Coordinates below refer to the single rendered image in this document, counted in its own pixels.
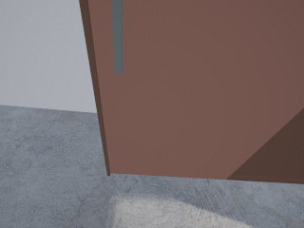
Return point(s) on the wardrobe door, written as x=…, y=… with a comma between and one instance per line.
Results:
x=205, y=83
x=280, y=157

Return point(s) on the handle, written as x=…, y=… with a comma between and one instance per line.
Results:
x=117, y=34

